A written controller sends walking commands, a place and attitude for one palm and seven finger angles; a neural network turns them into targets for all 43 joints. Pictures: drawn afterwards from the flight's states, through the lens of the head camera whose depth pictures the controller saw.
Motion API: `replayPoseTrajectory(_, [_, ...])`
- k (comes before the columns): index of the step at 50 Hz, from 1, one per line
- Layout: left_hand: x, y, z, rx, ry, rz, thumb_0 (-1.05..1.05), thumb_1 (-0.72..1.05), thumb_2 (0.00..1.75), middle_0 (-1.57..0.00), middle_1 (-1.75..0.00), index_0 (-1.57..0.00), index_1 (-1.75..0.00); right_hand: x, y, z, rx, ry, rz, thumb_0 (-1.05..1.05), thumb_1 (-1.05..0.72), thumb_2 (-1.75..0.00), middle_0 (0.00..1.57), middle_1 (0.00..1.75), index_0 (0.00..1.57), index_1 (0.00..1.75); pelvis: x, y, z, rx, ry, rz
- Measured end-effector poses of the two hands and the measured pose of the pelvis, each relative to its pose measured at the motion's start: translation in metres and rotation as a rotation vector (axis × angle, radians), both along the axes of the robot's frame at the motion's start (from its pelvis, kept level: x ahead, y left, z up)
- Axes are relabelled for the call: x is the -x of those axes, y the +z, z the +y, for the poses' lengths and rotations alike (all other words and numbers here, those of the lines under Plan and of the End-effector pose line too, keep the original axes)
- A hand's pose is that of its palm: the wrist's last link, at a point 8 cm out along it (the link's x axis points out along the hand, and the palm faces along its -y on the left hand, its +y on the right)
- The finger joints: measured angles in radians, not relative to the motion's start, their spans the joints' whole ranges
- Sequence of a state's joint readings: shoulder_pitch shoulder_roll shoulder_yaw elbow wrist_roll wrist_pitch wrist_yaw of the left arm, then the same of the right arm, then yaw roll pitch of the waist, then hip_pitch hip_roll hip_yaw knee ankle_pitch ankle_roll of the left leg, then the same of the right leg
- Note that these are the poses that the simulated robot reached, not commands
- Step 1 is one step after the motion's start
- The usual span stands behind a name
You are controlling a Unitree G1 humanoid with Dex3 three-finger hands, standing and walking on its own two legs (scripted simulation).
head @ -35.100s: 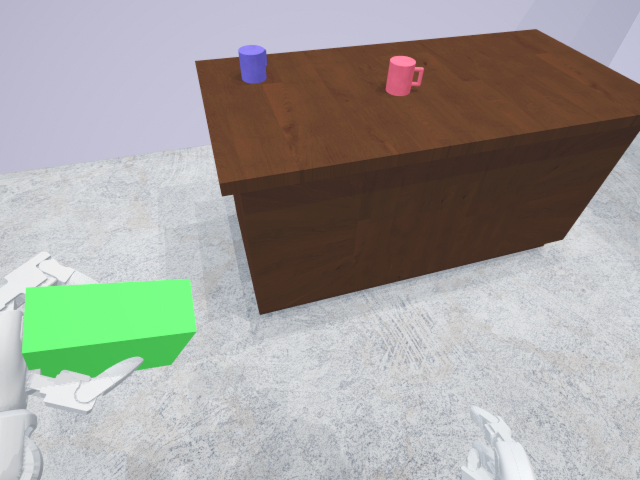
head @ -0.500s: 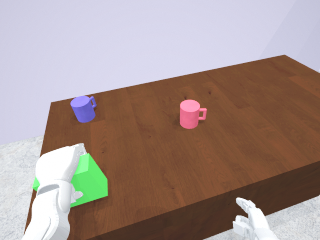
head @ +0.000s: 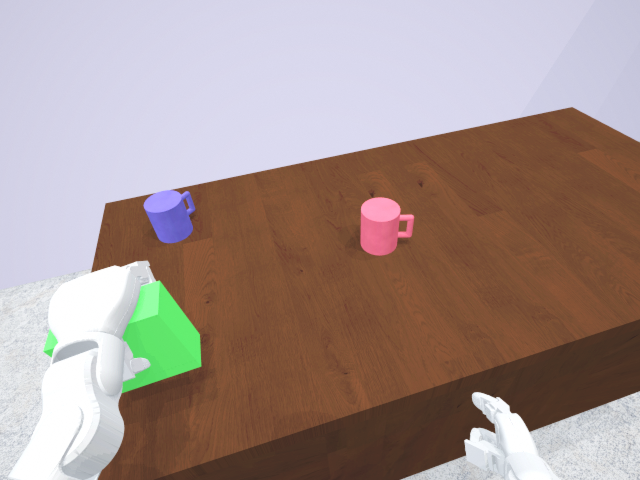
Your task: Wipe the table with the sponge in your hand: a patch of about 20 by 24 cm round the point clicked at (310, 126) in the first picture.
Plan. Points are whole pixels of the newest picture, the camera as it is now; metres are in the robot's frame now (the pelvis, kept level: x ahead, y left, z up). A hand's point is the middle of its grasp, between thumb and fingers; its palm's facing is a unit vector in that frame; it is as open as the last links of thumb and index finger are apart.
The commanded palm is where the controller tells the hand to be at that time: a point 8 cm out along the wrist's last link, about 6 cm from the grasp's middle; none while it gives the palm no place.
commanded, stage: lift the sponge slowly off the table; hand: left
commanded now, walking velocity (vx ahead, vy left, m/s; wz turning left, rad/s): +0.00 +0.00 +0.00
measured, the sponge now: (140, 350) +0.23 +0.28 +0.05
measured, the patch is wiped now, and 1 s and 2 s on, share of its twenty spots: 1.00 1.00 1.00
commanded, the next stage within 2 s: bring the sponge back beside the body in 0.20 s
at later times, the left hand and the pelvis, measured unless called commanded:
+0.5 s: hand (123, 322) +0.24 +0.28 +0.11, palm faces +0.09 -0.13 -0.99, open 9.6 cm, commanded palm +0.19 +0.28 +0.18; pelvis +0.00 +0.00 +0.00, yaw +0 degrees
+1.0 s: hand (107, 342) +0.21 +0.29 +0.11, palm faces +0.09 -0.14 -0.99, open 9.6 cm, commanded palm +0.17 +0.28 +0.18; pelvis +0.00 +0.00 +0.00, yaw +0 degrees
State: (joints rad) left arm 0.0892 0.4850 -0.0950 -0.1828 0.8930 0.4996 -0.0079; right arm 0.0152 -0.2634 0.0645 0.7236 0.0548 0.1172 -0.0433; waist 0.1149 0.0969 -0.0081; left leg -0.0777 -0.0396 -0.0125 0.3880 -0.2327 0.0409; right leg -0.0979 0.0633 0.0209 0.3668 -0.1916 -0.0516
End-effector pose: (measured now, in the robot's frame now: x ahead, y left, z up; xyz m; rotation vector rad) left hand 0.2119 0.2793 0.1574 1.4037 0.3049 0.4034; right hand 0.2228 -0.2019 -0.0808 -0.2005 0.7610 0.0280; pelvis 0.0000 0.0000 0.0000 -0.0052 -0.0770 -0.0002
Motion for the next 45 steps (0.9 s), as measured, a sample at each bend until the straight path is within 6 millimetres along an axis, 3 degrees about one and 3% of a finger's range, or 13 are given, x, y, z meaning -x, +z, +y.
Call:
replayPoseTrajectory(9, [0.000, 0.009, 0.003, 0.002, -0.003, 0.000, -0.01, -0.50, 1.10, -0.77, -1.41, -0.81, -1.38, 0.000, 0.000, 0.000, 0.003, 0.002, -0.007, 0.01, -0.90, -0.90, 0.20, 0.30, 0.19, 0.30, 0.001, 0.000, 0.002, 0.001, 0.002, 0.002])
replayPoseTrajectory(27, [0.001, 0.005, 0.002, 0.014, -0.013, -0.005, -0.01, -0.50, 1.10, -0.78, -1.41, -0.81, -1.38, 0.001, 0.000, 0.002, 0.003, -0.002, -0.006, 0.01, -0.90, -0.90, 0.21, 0.30, 0.17, 0.29, 0.001, 0.000, 0.004, 0.000, -0.001, 0.004])
replayPoseTrajectory(45, [0.018, 0.003, 0.004, 0.021, -0.011, -0.002, -0.01, -0.50, 1.10, -0.78, -1.41, -0.81, -1.38, 0.001, 0.001, 0.001, 0.006, 0.003, -0.006, 0.01, -0.90, -0.90, 0.20, 0.30, 0.18, 0.29, -0.001, -0.001, 0.004, 0.002, -0.003, 0.002])
